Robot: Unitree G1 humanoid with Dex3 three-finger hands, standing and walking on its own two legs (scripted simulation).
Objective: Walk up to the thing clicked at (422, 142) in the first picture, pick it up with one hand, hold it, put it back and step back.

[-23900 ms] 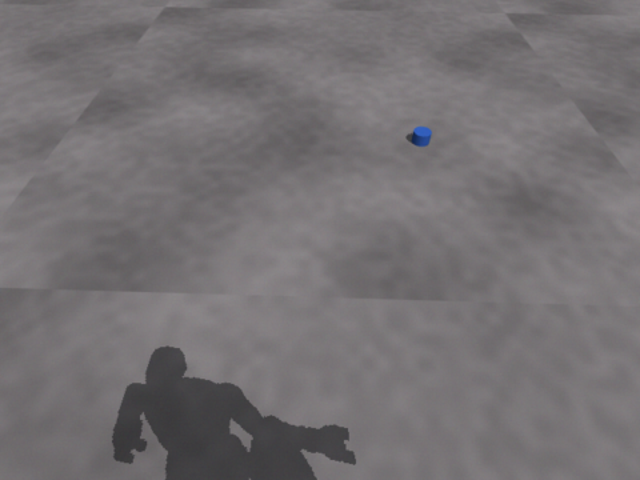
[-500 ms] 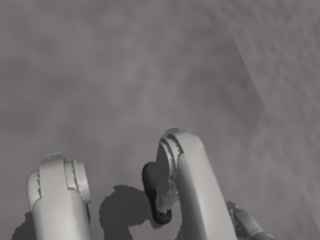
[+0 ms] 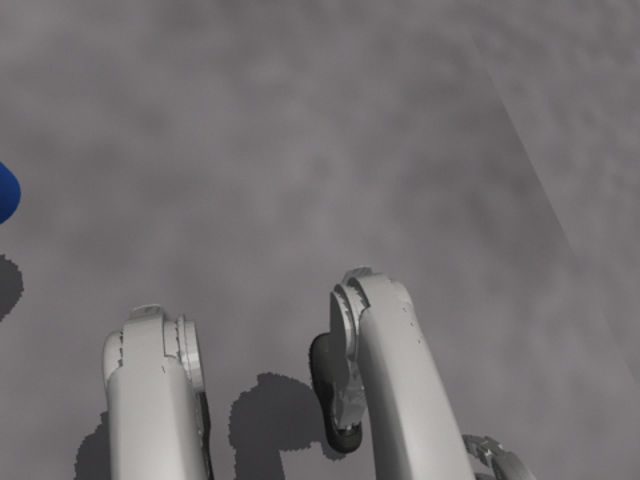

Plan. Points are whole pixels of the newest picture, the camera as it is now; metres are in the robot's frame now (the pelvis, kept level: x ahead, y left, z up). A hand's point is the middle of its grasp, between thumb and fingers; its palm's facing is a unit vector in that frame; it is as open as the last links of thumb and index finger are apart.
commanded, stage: lift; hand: left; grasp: from above
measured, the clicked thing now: out of the picture +0.47 +0.35 -0.16
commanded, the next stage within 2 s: hold in 1.32 s
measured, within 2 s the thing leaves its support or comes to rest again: neither
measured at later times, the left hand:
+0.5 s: hand out of the picture +0.38 +0.32 +0.06, palm faces -0.42 -0.12 -0.90, open 11.4 cm
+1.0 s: hand out of the picture +0.34 +0.27 +0.23, palm faces -0.45 -0.13 -0.89, open 11.4 cm
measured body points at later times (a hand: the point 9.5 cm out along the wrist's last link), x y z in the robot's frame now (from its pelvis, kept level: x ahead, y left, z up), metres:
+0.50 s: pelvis +0.01 -0.01 +0.14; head +0.18 +0.05 +0.55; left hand +0.40 +0.33 +0.11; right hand +0.16 -0.26 +0.02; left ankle +0.08 +0.11 -0.33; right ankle +0.12 -0.14 -0.33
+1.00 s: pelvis +0.04 -0.01 +0.31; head +0.11 +0.00 +0.75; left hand +0.36 +0.28 +0.28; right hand +0.16 -0.27 +0.19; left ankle +0.08 +0.11 -0.33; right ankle +0.12 -0.14 -0.33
